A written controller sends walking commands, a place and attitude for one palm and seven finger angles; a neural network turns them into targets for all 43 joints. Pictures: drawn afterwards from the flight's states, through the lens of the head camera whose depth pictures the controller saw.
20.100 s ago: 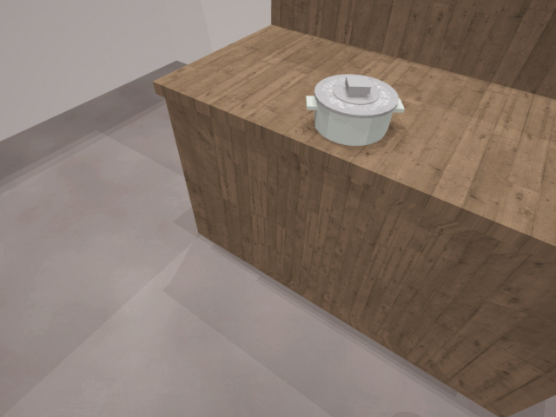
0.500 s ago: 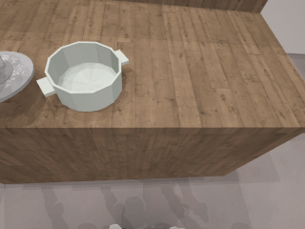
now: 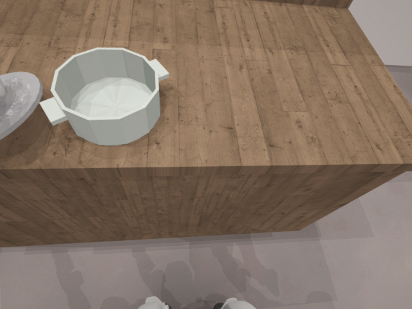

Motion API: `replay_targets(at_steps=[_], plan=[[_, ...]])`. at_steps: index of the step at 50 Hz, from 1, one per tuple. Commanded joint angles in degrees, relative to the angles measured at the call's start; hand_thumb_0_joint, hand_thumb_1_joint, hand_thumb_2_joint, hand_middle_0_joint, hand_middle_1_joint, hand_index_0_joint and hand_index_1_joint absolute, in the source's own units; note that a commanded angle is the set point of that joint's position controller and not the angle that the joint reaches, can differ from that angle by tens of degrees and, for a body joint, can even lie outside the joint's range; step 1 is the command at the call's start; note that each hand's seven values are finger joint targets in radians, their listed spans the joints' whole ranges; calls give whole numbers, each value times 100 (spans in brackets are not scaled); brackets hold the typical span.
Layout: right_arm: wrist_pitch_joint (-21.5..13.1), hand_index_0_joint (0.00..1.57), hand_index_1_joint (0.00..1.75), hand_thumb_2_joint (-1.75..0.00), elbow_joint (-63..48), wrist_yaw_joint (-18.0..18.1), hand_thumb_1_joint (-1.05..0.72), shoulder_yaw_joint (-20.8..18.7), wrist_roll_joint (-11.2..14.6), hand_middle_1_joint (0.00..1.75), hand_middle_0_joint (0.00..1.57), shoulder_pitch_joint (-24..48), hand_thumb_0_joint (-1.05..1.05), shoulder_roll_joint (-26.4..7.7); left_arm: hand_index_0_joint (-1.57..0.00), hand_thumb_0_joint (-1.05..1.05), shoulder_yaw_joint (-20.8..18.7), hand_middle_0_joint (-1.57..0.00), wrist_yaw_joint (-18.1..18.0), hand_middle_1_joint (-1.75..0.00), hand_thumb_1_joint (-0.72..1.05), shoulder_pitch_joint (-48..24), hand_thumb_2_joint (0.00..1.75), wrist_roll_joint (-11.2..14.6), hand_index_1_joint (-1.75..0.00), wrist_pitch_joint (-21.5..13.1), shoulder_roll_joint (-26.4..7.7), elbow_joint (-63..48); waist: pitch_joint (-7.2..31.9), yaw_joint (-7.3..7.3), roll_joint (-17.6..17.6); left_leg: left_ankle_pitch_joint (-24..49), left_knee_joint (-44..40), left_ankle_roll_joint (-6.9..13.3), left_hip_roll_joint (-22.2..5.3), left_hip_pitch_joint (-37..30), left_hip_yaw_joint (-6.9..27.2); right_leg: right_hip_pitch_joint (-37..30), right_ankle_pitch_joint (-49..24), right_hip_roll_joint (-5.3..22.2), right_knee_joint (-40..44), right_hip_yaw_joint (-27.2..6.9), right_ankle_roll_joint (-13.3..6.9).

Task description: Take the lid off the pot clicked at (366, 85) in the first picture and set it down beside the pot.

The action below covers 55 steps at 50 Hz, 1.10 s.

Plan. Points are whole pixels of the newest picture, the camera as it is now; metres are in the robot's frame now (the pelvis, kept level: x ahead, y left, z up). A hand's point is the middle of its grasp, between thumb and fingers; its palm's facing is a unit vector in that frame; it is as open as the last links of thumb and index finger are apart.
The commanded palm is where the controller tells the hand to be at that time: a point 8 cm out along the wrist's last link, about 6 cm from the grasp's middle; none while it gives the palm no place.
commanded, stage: lower the lid onto the table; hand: left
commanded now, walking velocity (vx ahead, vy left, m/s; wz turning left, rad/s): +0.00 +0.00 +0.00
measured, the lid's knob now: out of the picture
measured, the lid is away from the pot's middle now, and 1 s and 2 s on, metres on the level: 0.21 0.22 0.22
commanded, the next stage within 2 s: open the fingers wide in 0.66 s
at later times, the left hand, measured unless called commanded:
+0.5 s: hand out of the picture +0.49 +0.35 +0.09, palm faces -0.50 -0.21 -0.84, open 7.1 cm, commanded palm +0.58 +0.35 +0.14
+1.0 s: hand out of the picture +0.47 +0.35 +0.08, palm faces -0.40 -0.15 -0.90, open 7.1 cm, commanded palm +0.50 +0.34 +0.13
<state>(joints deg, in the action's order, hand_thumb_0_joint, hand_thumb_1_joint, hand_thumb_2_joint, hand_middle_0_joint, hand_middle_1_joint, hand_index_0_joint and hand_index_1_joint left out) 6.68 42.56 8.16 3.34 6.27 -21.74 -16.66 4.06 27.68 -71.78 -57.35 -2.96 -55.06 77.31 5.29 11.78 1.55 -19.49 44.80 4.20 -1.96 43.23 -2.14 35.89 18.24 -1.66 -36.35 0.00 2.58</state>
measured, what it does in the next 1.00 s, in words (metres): stands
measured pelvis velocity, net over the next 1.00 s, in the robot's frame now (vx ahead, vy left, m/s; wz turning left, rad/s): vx -0.01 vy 0.00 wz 0.01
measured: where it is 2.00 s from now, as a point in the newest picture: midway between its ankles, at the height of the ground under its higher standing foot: outside the picture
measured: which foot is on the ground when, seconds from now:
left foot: down 0.00-1.00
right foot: down 0.00-1.00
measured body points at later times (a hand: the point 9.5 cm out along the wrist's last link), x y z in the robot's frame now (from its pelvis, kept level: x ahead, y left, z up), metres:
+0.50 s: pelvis +0.00 +0.01 -0.01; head +0.12 +0.04 +0.42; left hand +0.51 +0.35 +0.14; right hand -0.04 -0.27 -0.11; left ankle +0.01 +0.07 -0.71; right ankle -0.02 -0.16 -0.71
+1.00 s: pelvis -0.01 +0.00 -0.01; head +0.10 +0.04 +0.42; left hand +0.49 +0.35 +0.14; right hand -0.01 -0.27 -0.12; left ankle +0.01 +0.07 -0.71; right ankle -0.02 -0.16 -0.71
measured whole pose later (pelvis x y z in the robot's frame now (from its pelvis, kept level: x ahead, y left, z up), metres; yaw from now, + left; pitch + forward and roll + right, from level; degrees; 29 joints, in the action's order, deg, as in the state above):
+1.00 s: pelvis -0.01 +0.00 -0.01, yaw +1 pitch +19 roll -5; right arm 13.2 38.0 5.3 2.2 5.7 -20.3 -15.1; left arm -1.1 22.2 -63.5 -59.0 -8.8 -52.6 66.4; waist 5.4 9.9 1.4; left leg -21.3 50.6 4.4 -1.6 48.3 -1.2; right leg 41.0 21.0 -1.4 -43.0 0.9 2.0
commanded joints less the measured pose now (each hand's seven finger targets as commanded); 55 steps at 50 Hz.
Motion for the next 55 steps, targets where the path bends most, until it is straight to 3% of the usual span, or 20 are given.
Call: replay_targets(at_steps=[1, 6, 10, 16, 19, 20, 21, 28, 30, 31, 37, 38, 39, 40, 41, 44, 46, 48, 51, 55], plan=[[-35, 20, 30, -90, -151, 133, -90, -388, -33, 30, 20, -895, 0, -1238, -76, 0, -296, -68, -319, -105, 61, -2867, 100, -45, -108, -95, -1822, -1562, 2598, -65, 1357, 2473, -317, -77, 11, -3122, 364, 315, -1144, -398, 293, 302, -251], [1, 20, 30, -90, -114, 106, -90, -462, -59, 30, 20, -983, 0, -1226, -76, 0, -255, -68, -305, -105, 61, -2947, 100, -42, -108, -127, -1596, -1610, 2798, -21, 1614, 3218, -155, -153, -62, -3557, 483, 695, -1203, -426, 222, 352, -238], [9, 20, 30, -90, -173, 113, -90, -390, -25, 30, 20, -925, 0, -1185, -76, 0, -178, -68, -273, -105, 61, -2629, 100, 35, -108, -192, -1444, -1369, 2583, -36, 1216, 3272, -98, -115, -10, -3245, 441, 620, -1293, -452, 125, 409, -243], [104, 20, 30, -90, -208, 95, -90, -397, -50, 30, 20, -968, 0, -1200, -76, 0, -289, -68, -365, -105, 61, -2669, 100, -110, -108, -195, -1681, -1251, 2619, -1, 1371, 2993, 3, -140, 0, -3082, 471, 756, -1137, -448, 51, 351, -248], [102, 20, 30, -90, -277, 90, -90, -357, -17, 30, 20, -920, 0, -1200, -76, 0, -124, -68, -339, -105, 61, -2491, 100, -70, -108, -184, -1477, -1079, 2368, 21, 1243, 2455, -44, -101, 26, -2786, 436, 790, -993, -438, 44, 361, -278], [92, 20, 30, -90, -239, 115, -90, -343, -12, 30, 20, -877, 0, -1183, -76, 0, -127, -68, -330, -105, 61, -2565, 100, -2, -108, -244, -1390, -1366, 2475, -23, 1367, 2840, -49, -126, -29, -2987, 476, 868, -1006, -448, -28, 431, -286], [129, 20, 30, -90, -237, 98, -90, -393, -53, 30, 20, -967, 0, -1217, -76, 0, -305, -68, -374, -105, 61, -2685, 100, -98, -108, -216, -1699, -1365, 2663, -6, 1354, 2704, 7, -129, -28, -3020, 499, 851, -967, -453, -12, 367, -255], [106, 20, 30, -90, -375, 125, -90, -302, 42, 30, 20, -832, 0, -1192, -76, 0, 116, -68, -301, -105, 61, -2238, 100, -10, -108, -235, -1114, -895, 2192, 71, 1069, 1945, -50, -92, 10, -2515, 489, 1049, -708, -433, -93, 387, -306], [96, 20, 30, -90, -372, 144, -90, -269, 42, 30, 20, -788, 0, -1180, -76, 0, 86, -68, -291, -105, 61, -2222, 100, 52, -108, -292, -1064, -1093, 2257, 11, 1129, 2201, -28, -83, -1, -2591, 483, 1083, -713, -447, -162, 435, -317], [134, 20, 30, -90, -358, 129, -90, -305, 28, 30, 20, -856, 0, -1204, -76, 0, -30, -68, -319, -105, 61, -2287, 100, -38, -108, -262, -1310, -1055, 2385, 48, 1040, 2030, 11, -93, -19, -2581, 503, 1067, -682, -447, -149, 371, -283], [161, 20, 30, -90, -437, 130, -90, -283, 64, 30, 20, -822, 0, -1171, -76, 0, 109, -68, -288, -105, 61, -2165, 100, -1, -108, -249, -1087, -883, 2310, 79, 969, 2075, 102, -85, 24, -2459, 478, 1094, -750, -437, -215, 379, -294], [240, 20, 30, -90, -694, -68, -90, -450, -17, 30, 20, -883, 0, -1049, -76, 0, -566, -68, -373, -105, 61, -744, 100, -45, -108, -191, -1163, -997, 2339, -451, 813, 2677, 164, -163, 149, -2544, 519, 781, -853, -468, -324, 540, -403], [375, 20, 30, -90, -728, -107, -90, -499, -109, 30, 20, -862, 0, -1125, -74, 0, -934, -67, -455, -105, 60, -692, 98, -130, -108, -394, -1537, -1741, 2534, -419, 708, 3149, 218, -183, 96, -2649, 523, 762, -1072, -462, -333, 505, -399], [433, 20, 30, -90, -754, -126, -90, -490, -116, 30, 20, -838, 0, -1089, -73, 0, -938, -66, -504, -106, 59, -694, 95, -88, -108, -499, -1456, -1900, 2694, -449, 872, 3630, 272, -209, 115, -2817, 516, 779, -1164, -471, -379, 500, -400], [538, 20, 30, -90, -708, -169, -90, -548, -155, 30, 20, -803, 0, -1102, -72, 0, -939, -65, -525, -106, 58, -1239, 93, -152, -107, -501, -1609, -2232, 2823, -370, 948, 3379, 239, -206, 99, -2890, 542, 795, -1076, -468, -285, 413, -344], [608, 20, 30, -90, -711, -170, -90, -531, -91, 30, 20, -752, 0, -1100, -68, 0, -802, -61, -605, -105, 54, -1208, 89, -195, -107, -488, -1541, -1841, 2239, -255, 637, 2413, 132, -96, 176, -2472, 486, 808, -756, -447, -157, 408, -372], [634, 20, 30, -90, -690, -181, -90, -524, -100, 30, 20, -737, 0, -1091, -66, 0, -940, -60, -672, -105, 51, -1236, 87, -256, -106, -561, -1749, -1993, 2389, -370, 989, 2493, 100, -154, 153, -2727, 518, 888, -606, -449, -191, 416, -401], [623, 20, 30, -90, -683, -199, -90, -511, -95, 30, 20, -660, 0, -1078, -64, 0, -573, -58, -672, -104, 48, -1308, 85, -253, -105, -533, -1326, -1868, 2103, -259, 1021, 2084, 42, -131, 162, -2614, 518, 1050, -445, -437, -127, 431, -422], [634, 20, 30, -90, -665, -210, -90, -519, -110, 30, 20, -663, 0, -1064, -61, 0, -815, -56, -710, -102, 43, -1404, 84, -275, -103, -589, -1618, -2115, 2522, -369, 1236, 2528, 80, -170, 143, -2953, 553, 924, -583, -434, -174, 410, -430], [623, 20, 30, -90, -697, -192, -90, -509, -81, 30, 20, -603, 0, -1040, -57, 0, -720, -53, -653, -99, 36, -1312, 82, -128, -100, -639, -1381, -2149, 2453, -321, 982, 2776, 108, -122, 164, -2906, 501, 810, -823, -443, -170, 445, -415]])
